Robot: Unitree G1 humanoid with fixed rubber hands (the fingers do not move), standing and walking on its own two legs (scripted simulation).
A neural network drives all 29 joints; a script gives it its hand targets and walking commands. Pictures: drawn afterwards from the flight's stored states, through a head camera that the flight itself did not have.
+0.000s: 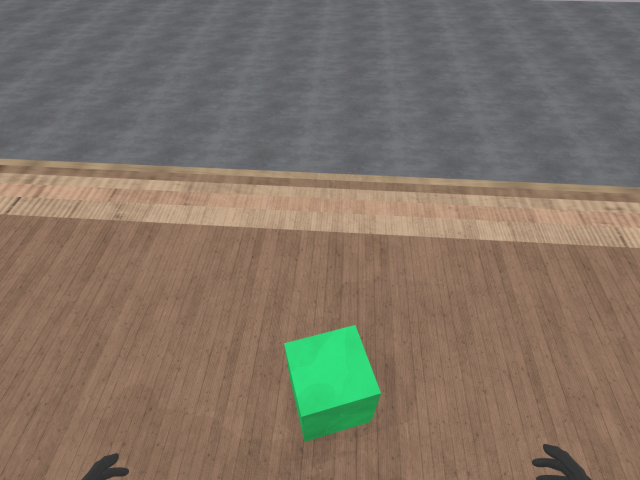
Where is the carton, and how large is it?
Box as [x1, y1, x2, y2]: [284, 325, 380, 441]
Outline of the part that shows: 355,325 284,343 289,376 304,441 371,420 380,392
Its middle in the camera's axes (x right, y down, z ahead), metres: +0.03 +0.43 +1.12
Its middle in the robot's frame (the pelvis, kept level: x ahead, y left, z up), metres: +0.46 -0.02 -0.66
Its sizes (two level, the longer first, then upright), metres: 0.210 0.200 0.250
